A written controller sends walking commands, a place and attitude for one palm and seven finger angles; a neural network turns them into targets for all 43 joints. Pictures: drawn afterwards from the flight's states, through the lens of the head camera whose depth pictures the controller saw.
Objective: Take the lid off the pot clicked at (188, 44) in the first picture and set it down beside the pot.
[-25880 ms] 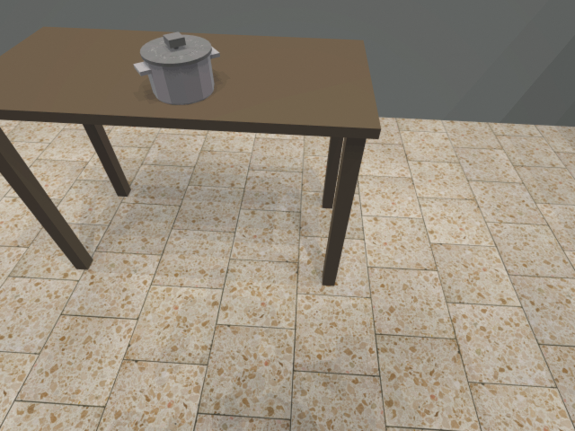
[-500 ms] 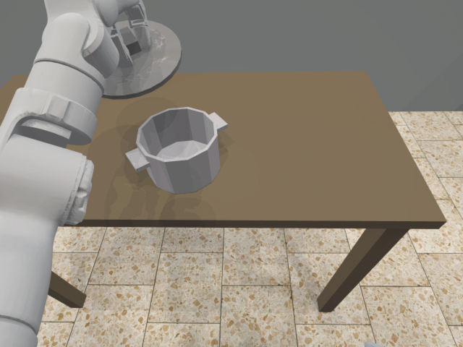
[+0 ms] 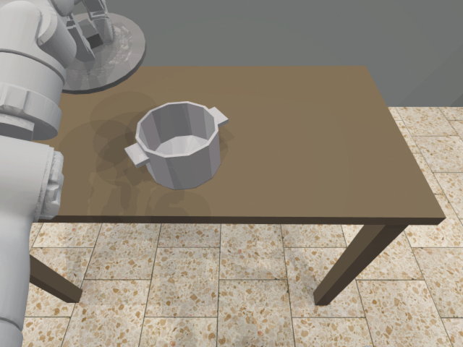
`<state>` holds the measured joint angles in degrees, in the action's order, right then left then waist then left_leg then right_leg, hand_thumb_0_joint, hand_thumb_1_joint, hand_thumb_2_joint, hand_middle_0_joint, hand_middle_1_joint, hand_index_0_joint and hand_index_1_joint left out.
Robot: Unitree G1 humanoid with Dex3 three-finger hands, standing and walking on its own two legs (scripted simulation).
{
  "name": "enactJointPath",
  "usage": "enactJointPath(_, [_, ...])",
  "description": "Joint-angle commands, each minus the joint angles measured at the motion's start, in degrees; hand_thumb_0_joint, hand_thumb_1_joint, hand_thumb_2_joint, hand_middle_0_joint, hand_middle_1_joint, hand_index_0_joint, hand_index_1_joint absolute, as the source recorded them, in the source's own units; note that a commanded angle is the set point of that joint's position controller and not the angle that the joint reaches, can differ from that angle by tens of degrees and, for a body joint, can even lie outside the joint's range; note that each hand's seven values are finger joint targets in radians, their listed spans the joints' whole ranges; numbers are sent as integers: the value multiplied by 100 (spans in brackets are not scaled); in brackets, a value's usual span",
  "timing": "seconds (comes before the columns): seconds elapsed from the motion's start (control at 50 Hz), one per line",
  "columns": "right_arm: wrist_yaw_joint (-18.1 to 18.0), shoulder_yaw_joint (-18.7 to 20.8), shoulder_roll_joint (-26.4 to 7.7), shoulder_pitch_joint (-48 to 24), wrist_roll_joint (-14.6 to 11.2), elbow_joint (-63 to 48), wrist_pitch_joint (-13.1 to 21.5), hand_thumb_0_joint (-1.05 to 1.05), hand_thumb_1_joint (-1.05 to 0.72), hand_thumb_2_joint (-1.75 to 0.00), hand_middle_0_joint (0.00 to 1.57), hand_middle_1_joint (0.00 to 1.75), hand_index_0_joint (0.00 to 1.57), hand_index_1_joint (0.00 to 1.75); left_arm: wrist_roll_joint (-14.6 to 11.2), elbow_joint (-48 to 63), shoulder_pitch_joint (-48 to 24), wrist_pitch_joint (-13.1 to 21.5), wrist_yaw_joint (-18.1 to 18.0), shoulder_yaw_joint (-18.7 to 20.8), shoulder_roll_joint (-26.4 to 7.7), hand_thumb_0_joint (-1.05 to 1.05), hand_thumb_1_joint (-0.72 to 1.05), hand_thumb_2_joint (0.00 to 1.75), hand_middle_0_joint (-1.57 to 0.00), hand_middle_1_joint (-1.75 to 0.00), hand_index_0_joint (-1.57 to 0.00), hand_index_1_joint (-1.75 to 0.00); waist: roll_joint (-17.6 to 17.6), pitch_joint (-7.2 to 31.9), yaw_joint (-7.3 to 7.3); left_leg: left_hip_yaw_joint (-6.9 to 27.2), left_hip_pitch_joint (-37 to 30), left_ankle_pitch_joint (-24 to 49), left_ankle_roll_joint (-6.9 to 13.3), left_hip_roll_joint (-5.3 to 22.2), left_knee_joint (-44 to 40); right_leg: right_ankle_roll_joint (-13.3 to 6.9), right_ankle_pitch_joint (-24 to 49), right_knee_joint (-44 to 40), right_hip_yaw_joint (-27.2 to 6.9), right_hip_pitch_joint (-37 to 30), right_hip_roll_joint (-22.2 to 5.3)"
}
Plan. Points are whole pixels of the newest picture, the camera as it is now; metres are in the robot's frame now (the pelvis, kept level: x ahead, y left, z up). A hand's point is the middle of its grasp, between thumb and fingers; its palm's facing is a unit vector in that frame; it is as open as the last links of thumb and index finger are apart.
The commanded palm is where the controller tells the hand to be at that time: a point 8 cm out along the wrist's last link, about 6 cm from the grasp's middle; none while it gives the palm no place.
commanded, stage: move the lid sideways beside the pot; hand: left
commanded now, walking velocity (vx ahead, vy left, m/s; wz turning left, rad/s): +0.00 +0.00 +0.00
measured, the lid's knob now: (82, 36) +0.51 +0.21 +0.28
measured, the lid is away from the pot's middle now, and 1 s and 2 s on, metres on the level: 0.11 0.23 0.24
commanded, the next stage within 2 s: lower the lid onto the table in 1.14 s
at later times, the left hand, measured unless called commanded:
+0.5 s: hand (21, 44) +0.46 +0.27 +0.29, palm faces -0.20 -0.11 -0.97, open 6.5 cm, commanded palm +0.47 +0.28 +0.35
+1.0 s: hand (0, 39) +0.49 +0.31 +0.29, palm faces -0.20 -0.15 -0.97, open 6.5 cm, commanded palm +0.48 +0.33 +0.35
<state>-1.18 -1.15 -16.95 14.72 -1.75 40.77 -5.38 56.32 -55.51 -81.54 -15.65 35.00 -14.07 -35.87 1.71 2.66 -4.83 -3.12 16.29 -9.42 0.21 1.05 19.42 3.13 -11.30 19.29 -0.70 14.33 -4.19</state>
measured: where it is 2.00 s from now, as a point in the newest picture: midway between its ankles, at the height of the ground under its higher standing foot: outside the picture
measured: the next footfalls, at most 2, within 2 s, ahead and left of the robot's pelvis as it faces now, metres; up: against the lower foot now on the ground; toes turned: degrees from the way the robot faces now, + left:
none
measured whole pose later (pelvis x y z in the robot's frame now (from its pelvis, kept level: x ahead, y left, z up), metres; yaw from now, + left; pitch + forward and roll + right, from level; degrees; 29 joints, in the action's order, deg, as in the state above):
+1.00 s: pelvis +0.01 +0.00 +0.00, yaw -1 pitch +8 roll +0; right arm -1.1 -0.5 -18.0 17.6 -2.8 40.7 -9.6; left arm 59.8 -61.4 -81.1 -9.5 35.5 -5.6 -52.0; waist 1.6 1.1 -6.9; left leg -3.3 17.9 -10.9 0.3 1.8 20.5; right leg 3.4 -10.6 16.5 -0.8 14.3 -3.5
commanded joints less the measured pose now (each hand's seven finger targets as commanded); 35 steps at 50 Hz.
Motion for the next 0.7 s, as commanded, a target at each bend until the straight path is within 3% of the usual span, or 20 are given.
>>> enactJointPath(0.0, [-62, 364, -981, 32, -10, -610, 91, 0, -90, -90, 20, 30, 20, 30, 129, 1080, -3126, 42, -274, 657, -1652, 0, 74, 78, -83, -109, -92, -112, -106, 2441, 56, -11, -1577, 2295, 354, -392, 246, -437, 1947, -66, 295, -481, 637])
enactJointPath(0.02, [-48, 350, -959, 31, -9, -677, 76, 0, -90, -90, 20, 30, 20, 30, 206, 1388, -3348, 88, -274, 824, -1916, 0, 74, 78, -83, -109, -92, -112, -126, 2668, 88, 9, -1627, 2367, 356, -400, 228, -406, 1943, -47, 261, -618, 632])
enactJointPath(0.06, [-38, 366, -919, -13, -35, -694, 64, 0, -90, -90, 20, 30, 20, 30, 197, 1356, -3281, 98, -260, 645, -1709, 0, 74, 78, -83, -109, -92, -112, -31, 2538, 48, -17, -1657, 2460, 381, -384, 294, -403, 1977, -33, 273, -527, 626])
enactJointPath(0.08, [-45, 380, -936, 17, -30, -698, 50, 0, -90, -90, 20, 30, 20, 30, 197, 1324, -3125, 81, -247, 728, -1788, 0, 74, 78, -83, -109, -92, -112, -140, 2513, 65, -24, -1658, 2481, 395, -371, 308, -393, 2000, -38, 271, -545, 619])
enactJointPath(0.1, [-39, 388, -983, 22, -49, -697, 43, 0, -90, -90, 20, 30, 20, 30, 139, 1262, -2821, 50, -226, 676, -1756, 0, 74, 78, -83, -109, -92, -112, 19, 2431, 63, -31, -1625, 2663, 362, -357, 346, -409, 2101, -44, 294, -491, 632])
enactJointPath(0.14, [-27, 384, -943, -41, -55, -758, 31, 0, -90, -90, 20, 30, 20, 30, 159, 1613, -3058, 82, -218, 769, -1871, 0, 74, 78, -83, -109, -92, -112, -31, 2549, 71, -26, -1726, 2595, 398, -369, 353, -387, 2017, -35, 272, -547, 626])
enactJointPath(0.18, [-43, 363, -954, -58, -84, -739, -20, 0, -90, -90, 20, 30, 20, 30, 148, 1393, -2926, 49, -180, 681, -1829, 0, 74, 78, -83, -109, -92, -112, -78, 2225, 28, -32, -1568, 2260, 385, -383, 283, -388, 1817, -86, 301, -432, 626])
enactJointPath(0.2, [-44, 393, -1001, -25, -85, -757, -7, 0, -90, -90, 20, 30, 20, 30, 61, 1527, -2721, 50, -181, 689, -1828, 0, 74, 78, -83, -109, -92, -112, 81, 2295, 60, -31, -1621, 2426, 368, -359, 311, -402, 1912, -91, 312, -437, 628])
enactJointPath(0.22, [-35, 376, -977, -11, -81, -792, -6, 0, -90, -90, 20, 30, 20, 30, 126, 1874, -3062, 94, -198, 827, -2052, 0, 74, 78, -83, -109, -92, -112, 87, 2518, 62, -11, -1730, 2406, 367, -375, 285, -377, 1833, -98, 279, -517, 633])
enactJointPath(0.26, [-77, 356, -953, -52, -94, -734, -36, 0, -90, -90, 20, 30, 20, 30, 153, 1361, -2916, 69, -183, 684, -1904, 0, 74, 78, -83, -109, -92, -112, -47, 2109, -25, -35, -1579, 2086, 397, -392, 300, -390, 1693, -133, 314, -340, 633])
enactJointPath(0.3, [-98, 372, -1047, 15, -97, -690, -58, 0, -90, -90, 20, 30, 20, 30, 106, 1201, -2727, 85, -176, 828, -2143, 0, 74, 78, -83, -109, -92, -112, -61, 2069, -1, -51, -1447, 1943, 362, -385, 257, -407, 1721, -164, 335, -381, 627])
enactJointPath(0.32, [-97, 350, -1009, -1, -87, -729, -62, 0, -90, -90, 20, 30, 20, 30, 192, 1567, -3113, 163, -193, 938, -2372, 0, 74, 78, -83, -109, -92, -112, -21, 2392, 16, -42, -1559, 1951, 365, -399, 220, -377, 1682, -143, 287, -533, 618])
enactJointPath(0.36, [-134, 336, -946, -28, -111, -646, -78, 0, -90, -90, 20, 30, 20, 30, 204, 1012, -3152, 192, -187, 560, -1937, 0, 74, 78, -83, -109, -92, -112, -48, 1975, -129, -50, -1468, 1619, 381, -394, 228, -392, 1427, -193, 337, -267, 617])
enactJointPath(0.4, [-138, 362, -1039, 21, -110, -632, -68, 0, -90, -90, 20, 30, 20, 30, 146, 1156, -3120, 268, -205, 706, -2167, 0, 74, 78, -83, -109, -92, -112, 150, 2142, -79, -37, -1538, 1789, 343, -370, 223, -427, 1550, -193, 334, -312, 628])
enactJointPath(0.42, [-130, 352, -996, 44, -83, -666, -46, 0, -90, -90, 20, 30, 20, 30, 224, 1488, -3412, 335, -226, 833, -2352, 0, 74, 78, -83, -109, -92, -112, 191, 2546, -52, -19, -1715, 1948, 359, -388, 237, -393, 1604, -170, 287, -472, 627])
enactJointPath(0.48, [-148, 342, -975, 59, -106, -556, -109, 0, -90, -90, 20, 30, 20, 30, 257, 732, -3184, 341, -195, 574, -2054, 0, 74, 78, -83, -109, -92, -112, 92, 1998, -160, -42, -1486, 1573, 358, -374, 207, -403, 1385, -238, 344, -245, 616])
enactJointPath(0.5, [-143, 364, -1039, 140, -113, -518, -107, 0, -90, -90, 20, 30, 20, 30, 203, 694, -3064, 357, -189, 615, -2128, 0, 74, 78, -83, -109, -92, -112, 200, 1951, -159, -43, -1449, 1674, 323, -351, 189, -433, 1465, -263, 362, -226, 629])
enactJointPath(0.54, [-143, 345, -1004, 60, -88, -566, -121, 0, -90, -90, 20, 30, 20, 30, 298, 881, -3269, 443, -217, 823, -2421, 0, 74, 78, -83, -109, -92, -112, 217, 2236, -104, -49, -1545, 1877, 369, -360, 261, -419, 1587, -194, 313, -394, 610])
enactJointPath(0.6, [-124, 375, -1004, 186, -122, -485, -89, 0, -90, -90, 20, 30, 20, 30, 193, 809, -3255, 441, -188, 380, -1879, 0, 74, 78, -83, -109, -92, -112, 501, 2031, -212, 19, -1712, 2183, 319, -318, 283, -438, 1540, -275, 379, -84, 665])
enactJointPath(0.68, [-145, 339, -1049, 238, -101, -418, -185, 0, -90, -90, 20, 30, 20, 30, 324, 571, -3282, 508, -208, 706, -2381, 0, 74, 78, -83, -109, -92, -112, 226, 2044, -194, -11, -1446, 1737, 343, -336, 171, -420, 1438, -287, 365, -294, 630])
